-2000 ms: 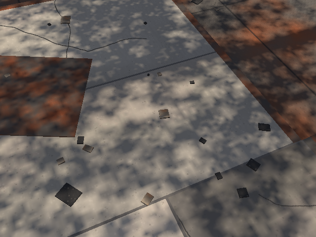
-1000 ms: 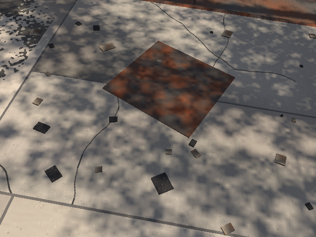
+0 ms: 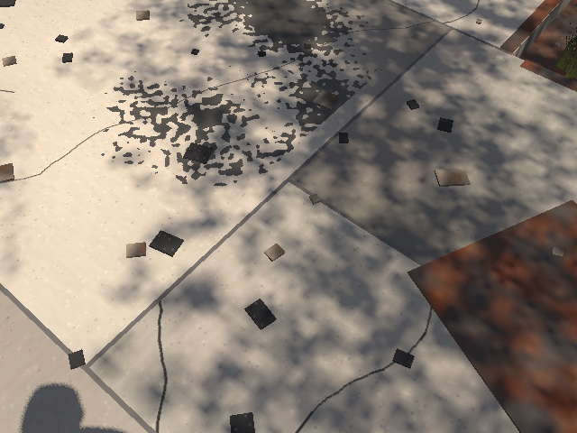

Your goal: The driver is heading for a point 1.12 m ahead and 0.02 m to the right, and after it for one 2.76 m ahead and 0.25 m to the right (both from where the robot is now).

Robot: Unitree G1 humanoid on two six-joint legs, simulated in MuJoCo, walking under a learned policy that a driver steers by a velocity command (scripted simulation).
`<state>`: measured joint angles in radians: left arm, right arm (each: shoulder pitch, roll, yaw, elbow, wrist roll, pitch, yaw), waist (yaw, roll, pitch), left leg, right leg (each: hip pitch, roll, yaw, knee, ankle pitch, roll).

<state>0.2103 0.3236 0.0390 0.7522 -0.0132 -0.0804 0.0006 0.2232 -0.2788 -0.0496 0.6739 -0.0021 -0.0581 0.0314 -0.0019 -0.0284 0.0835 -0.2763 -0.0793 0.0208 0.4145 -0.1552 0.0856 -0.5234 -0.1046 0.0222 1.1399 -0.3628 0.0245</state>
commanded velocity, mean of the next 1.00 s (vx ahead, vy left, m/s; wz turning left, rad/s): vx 0.07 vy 0.00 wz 0.04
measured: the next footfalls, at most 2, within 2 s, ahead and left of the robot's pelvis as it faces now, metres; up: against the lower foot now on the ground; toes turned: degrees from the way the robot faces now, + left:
right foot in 0.26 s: +0.27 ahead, -0.14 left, +0.00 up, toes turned +0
left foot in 0.52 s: +0.17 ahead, +0.11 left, +0.00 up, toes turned -1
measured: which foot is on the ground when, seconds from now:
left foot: down 0.00-0.30, up 0.32-0.50, down 0.52-1.00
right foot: up 0.00-0.24, down 0.26-1.00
